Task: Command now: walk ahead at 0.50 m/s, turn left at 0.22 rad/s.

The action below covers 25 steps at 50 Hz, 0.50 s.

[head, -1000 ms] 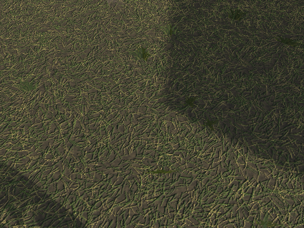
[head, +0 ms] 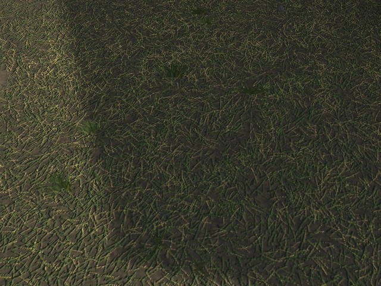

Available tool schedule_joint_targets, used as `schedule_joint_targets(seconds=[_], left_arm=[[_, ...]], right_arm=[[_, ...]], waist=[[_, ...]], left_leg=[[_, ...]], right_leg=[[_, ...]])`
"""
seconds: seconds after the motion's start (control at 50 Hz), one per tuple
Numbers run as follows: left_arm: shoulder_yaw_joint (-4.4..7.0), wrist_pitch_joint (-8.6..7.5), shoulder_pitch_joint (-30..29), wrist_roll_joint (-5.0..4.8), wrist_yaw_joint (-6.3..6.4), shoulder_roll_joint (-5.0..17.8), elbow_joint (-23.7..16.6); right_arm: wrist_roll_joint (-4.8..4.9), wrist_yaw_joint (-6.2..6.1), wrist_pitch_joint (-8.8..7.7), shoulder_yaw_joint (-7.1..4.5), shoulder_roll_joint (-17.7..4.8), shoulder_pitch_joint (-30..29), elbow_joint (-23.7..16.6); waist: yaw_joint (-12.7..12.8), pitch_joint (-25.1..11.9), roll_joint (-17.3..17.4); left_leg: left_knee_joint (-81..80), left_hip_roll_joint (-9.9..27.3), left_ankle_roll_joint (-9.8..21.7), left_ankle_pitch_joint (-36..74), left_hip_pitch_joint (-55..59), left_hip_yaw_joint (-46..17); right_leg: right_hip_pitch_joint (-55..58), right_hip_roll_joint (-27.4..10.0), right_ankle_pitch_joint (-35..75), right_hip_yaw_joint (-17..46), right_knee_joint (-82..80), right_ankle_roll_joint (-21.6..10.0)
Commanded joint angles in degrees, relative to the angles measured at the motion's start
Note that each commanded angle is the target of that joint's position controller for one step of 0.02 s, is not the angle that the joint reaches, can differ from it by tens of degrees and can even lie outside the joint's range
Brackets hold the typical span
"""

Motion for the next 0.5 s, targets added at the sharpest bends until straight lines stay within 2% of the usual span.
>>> schedule_joint_targets(seconds=[0.02, 0.04, 0.06, 0.12, 0.18, 0.22, 0.28, 0.34, 0.38, 0.4, 0.42, 0.44, 0.46, 0.48, 0.5], left_arm=[[2.27, -0.75, 10.69, -0.85, 0.86, 6.72, 1.49], [1.84, -1.08, 9.88, -1.12, 1.07, 5.31, 1.89], [1.77, -1.50, 10.13, -1.10, 1.16, 4.99, 2.27], [2.35, -2.75, 12.38, -1.63, 1.33, 6.21, 3.85], [2.30, -2.89, 14.65, -1.46, 1.60, 5.50, 5.29], [2.22, -2.85, 15.21, -1.37, 1.63, 5.29, 6.04], [2.55, -2.81, 16.86, -1.38, 1.90, 6.80, 7.11], [2.94, -2.24, 19.02, -1.21, 2.23, 8.32, 8.34], [3.28, -1.63, 18.72, -1.09, 2.51, 9.77, 8.57], [3.56, -1.17, 18.56, -0.97, 2.69, 10.76, 8.63], [3.82, -0.50, 18.35, -0.91, 2.72, 11.63, 8.56], [3.87, 0.00, 17.88, -1.10, 2.58, 11.94, 8.07], [3.22, -0.06, 18.38, -1.01, 2.30, 9.65, 6.16], [2.63, -0.62, 18.41, -1.97, 1.13, 5.07, 1.69], [3.09, -1.29, 10.92, -1.22, 0.95, 9.25, 0.11]], right_arm=[[-0.18, -0.09, -0.34, -1.93, -6.30, -2.00, -3.82], [-1.13, 0.25, 0.52, -1.91, -5.35, -0.68, -3.14], [-1.44, 0.67, 1.22, -1.94, -4.39, -0.05, -2.72], [-1.59, 1.63, 2.18, -2.18, -3.06, -4.06, -4.29], [-1.78, 2.22, 2.44, -2.12, -2.67, -9.94, -6.52], [-1.77, 2.67, 2.30, -1.66, -1.98, -14.00, -8.17], [-1.94, 3.45, 2.15, -0.89, -1.50, -19.95, -10.71], [-2.26, 3.66, 2.18, -0.92, -2.46, -23.10, -12.67], [-2.33, 3.22, 2.29, -1.31, -3.28, -21.76, -12.84], [-2.38, 2.90, 2.27, -1.69, -3.99, -19.12, -12.34], [-2.37, 2.58, 2.01, -2.33, -5.00, -13.99, -11.05], [-2.78, 1.96, 1.47, -3.37, -6.67, -5.68, -8.45], [-3.33, 0.98, 1.31, -5.24, -12.41, 1.82, -6.82], [-1.78, 0.64, 1.94, -6.57, -18.18, -1.77, -8.35], [-0.65, 0.43, 2.60, -6.36, -17.18, -1.27, -8.73]], waist=[[5.66, -2.85, -5.91], [4.21, -1.48, -7.21], [3.61, -1.41, -7.02], [2.73, 0.22, -5.57], [3.32, 2.13, -5.20], [3.70, 3.13, -4.91], [4.89, 4.25, -4.88], [5.41, 4.67, -4.31], [4.31, 2.61, -5.03], [3.05, 0.52, -5.91], [0.88, -2.66, -6.01], [-2.90, -7.43, -3.99], [-5.40, -13.23, 2.50], [-0.82, -17.41, 15.92], [-3.39, -15.07, 4.29]], left_leg=[[7.78, 3.35, 1.45, 4.82, -20.75, -3.93], [6.70, 3.80, 0.88, 6.25, -18.67, -3.66], [6.86, 3.50, 0.58, 7.41, -17.44, -3.33], [6.18, 3.86, -0.04, 11.98, -21.41, -2.84], [2.16, 4.51, -0.71, 17.57, -26.71, -2.41], [-4.29, 4.26, -0.84, 21.25, -26.50, -1.15], [-13.47, 3.44, 0.28, 24.25, -23.34, 2.35], [-18.59, 1.90, 2.55, 20.42, -21.63, 5.16], [-20.28, -1.30, 4.70, 15.15, -17.30, 7.54], [-20.57, -3.47, 6.01, 11.76, -13.68, 8.58], [-21.95, -5.73, 7.49, 9.36, -7.97, 8.86], [-26.51, -7.34, 9.34, 10.91, 3.57, 7.53], [-29.36, 3.07, 12.59, 4.85, 17.34, -7.22], [-38.33, 17.60, 21.90, 5.71, 31.18, -41.10], [-41.90, 17.46, 20.84, 9.97, 29.40, -40.22]], right_leg=[[19.91, -17.07, 5.83, 16.95, -18.43, -5.24], [16.66, -15.23, 7.39, 13.29, -19.80, -4.03], [15.31, -14.82, 9.13, 11.11, -20.60, -3.83], [15.09, -14.96, 13.85, 6.26, -22.59, -4.51], [16.55, -14.90, 15.64, 2.13, -23.39, -5.02], [16.62, -14.11, 16.96, -1.12, -23.26, -4.85], [17.54, -14.62, 19.99, -4.67, -22.94, -4.46], [22.70, -16.00, 27.02, -6.99, -20.17, -3.68], [26.03, -16.14, 43.43, -9.05, -13.66, -2.84], [27.12, -16.16, 51.37, -9.82, -7.91, -2.49], [26.89, -16.02, 54.60, -10.21, 0.94, -2.31], [21.92, -14.98, 48.34, -11.08, 13.86, -1.07], [9.36, -12.67, 26.40, -11.16, 31.81, 0.89], [-15.10, 1.51, -19.26, -4.94, 52.70, 4.58], [-21.52, -0.88, -15.89, 5.72, 53.59, 3.98]])
Keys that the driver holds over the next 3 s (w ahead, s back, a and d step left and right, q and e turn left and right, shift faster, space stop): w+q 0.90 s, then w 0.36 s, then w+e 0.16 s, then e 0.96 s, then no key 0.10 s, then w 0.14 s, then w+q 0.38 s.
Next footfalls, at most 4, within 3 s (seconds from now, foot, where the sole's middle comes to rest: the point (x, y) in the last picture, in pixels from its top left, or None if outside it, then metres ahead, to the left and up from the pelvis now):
0.44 left None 0.35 0.14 -0.77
1.00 right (158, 223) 0.71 0.13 -0.77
1.50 left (78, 209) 0.79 0.44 -0.77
1.98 right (129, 183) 0.90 0.25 -0.77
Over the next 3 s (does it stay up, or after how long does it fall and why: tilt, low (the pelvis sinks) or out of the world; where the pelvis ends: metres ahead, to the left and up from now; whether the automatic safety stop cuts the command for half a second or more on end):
stays up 0.89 0.30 0.02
